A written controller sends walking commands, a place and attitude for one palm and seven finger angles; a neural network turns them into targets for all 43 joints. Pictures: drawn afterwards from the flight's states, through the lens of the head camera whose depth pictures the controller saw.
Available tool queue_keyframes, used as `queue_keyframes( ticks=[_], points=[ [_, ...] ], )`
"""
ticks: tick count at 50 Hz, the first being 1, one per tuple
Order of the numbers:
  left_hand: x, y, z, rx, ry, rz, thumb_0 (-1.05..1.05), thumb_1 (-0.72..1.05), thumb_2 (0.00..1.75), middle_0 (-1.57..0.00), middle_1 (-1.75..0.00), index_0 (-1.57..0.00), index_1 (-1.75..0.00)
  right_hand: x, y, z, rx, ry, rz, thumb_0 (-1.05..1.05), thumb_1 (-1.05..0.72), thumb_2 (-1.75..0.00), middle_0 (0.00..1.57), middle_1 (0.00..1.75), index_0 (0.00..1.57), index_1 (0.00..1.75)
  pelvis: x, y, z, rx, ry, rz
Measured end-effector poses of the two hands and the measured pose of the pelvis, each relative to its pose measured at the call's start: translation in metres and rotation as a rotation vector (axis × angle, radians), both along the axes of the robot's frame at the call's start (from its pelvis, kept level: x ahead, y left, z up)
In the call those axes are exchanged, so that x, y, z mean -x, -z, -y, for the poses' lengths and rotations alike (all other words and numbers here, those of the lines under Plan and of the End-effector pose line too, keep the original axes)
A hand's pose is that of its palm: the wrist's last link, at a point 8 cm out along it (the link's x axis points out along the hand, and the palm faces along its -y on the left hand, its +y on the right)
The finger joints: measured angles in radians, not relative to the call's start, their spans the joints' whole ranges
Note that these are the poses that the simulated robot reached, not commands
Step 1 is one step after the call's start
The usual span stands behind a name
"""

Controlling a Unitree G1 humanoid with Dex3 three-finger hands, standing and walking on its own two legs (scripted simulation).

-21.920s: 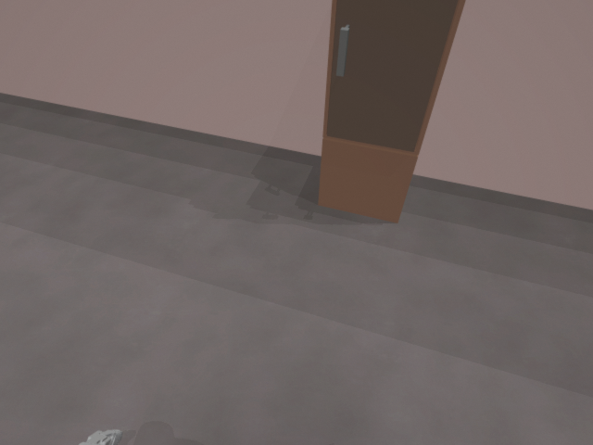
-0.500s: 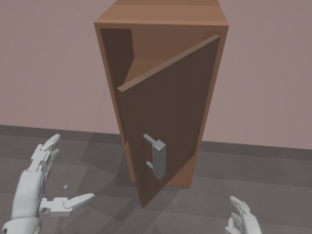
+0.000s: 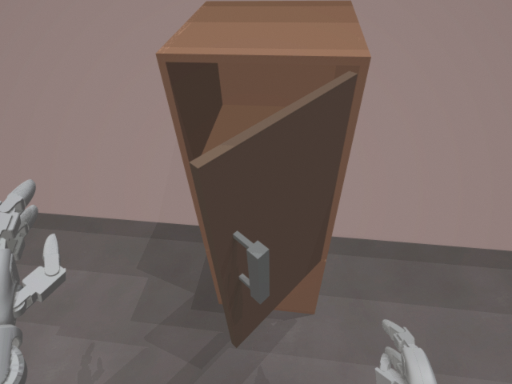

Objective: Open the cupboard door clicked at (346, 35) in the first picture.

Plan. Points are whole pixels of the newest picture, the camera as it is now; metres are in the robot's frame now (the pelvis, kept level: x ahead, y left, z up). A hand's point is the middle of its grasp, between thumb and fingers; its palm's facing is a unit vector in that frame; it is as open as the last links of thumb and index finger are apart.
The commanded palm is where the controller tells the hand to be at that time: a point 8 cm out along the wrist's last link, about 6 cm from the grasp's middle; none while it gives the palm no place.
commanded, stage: draw the hand back to the body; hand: left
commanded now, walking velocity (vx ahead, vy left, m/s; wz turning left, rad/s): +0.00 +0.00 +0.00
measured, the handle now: (250, 267) +0.31 +0.06 +0.01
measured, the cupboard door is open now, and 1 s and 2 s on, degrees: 53 53 53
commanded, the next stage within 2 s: step back with the hand held close in 0.26 s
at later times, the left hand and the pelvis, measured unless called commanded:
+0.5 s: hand (69, 272) +0.19 +0.25 +0.16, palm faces +0.44 -0.79 -0.44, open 7.4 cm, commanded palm +0.13 +0.29 +0.17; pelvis -0.01 -0.01 +0.00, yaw +0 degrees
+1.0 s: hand (15, 329) +0.12 +0.28 +0.15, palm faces +0.38 -0.78 -0.49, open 7.4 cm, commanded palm +0.06 +0.32 +0.17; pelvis -0.08 +0.02 -0.01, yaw -1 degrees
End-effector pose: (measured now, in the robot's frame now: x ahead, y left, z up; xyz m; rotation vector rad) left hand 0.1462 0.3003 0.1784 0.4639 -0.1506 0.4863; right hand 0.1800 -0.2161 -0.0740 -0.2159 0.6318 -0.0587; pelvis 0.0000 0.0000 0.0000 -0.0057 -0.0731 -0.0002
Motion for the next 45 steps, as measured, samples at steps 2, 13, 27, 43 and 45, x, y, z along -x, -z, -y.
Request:
queue_keyframes(
  ticks=[2,13,27,43,45],
  points=[
    [-0.001,0.006,0.003,0.020,0.001,-0.018,0.01,0.81,0.86,-0.20,-0.30,-0.21,-0.30,0.001,0.001,0.002,0.000,0.001,-0.008,0.02,-0.91,-0.89,0.20,0.30,0.20,0.30,0.001,-0.001,0.001,-0.001,0.000,0.001],
    [0.002,0.009,0.016,0.025,0.026,-0.036,0.01,0.88,0.89,-0.21,-0.30,-0.21,-0.31,0.007,0.002,0.013,0.009,0.016,-0.022,0.02,-0.91,-0.89,0.20,0.30,0.20,0.30,0.002,-0.002,0.009,0.000,0.000,0.012],
    [-0.002,0.001,0.014,-0.055,0.063,-0.044,0.01,0.89,0.90,-0.21,-0.30,-0.21,-0.31,0.015,0.003,0.021,0.010,0.052,-0.061,0.02,-0.91,-0.89,0.20,0.30,0.20,0.30,0.011,-0.002,0.010,0.014,0.002,-0.044],
    [0.026,-0.002,-0.003,-0.124,0.163,-0.028,0.01,0.89,0.90,-0.21,-0.30,-0.22,-0.31,0.065,-0.007,0.015,0.059,0.150,-0.086,0.01,-0.91,-0.89,0.20,0.30,0.20,0.30,0.051,0.003,-0.014,0.010,0.027,-0.065],
    [0.036,-0.001,-0.007,-0.125,0.157,-0.014,0.01,0.89,0.90,-0.21,-0.30,-0.21,-0.31,0.073,-0.007,0.011,0.057,0.142,-0.074,0.01,-0.91,-0.89,0.20,0.30,0.20,0.30,0.060,0.005,-0.016,0.011,0.025,-0.062]
  ],
)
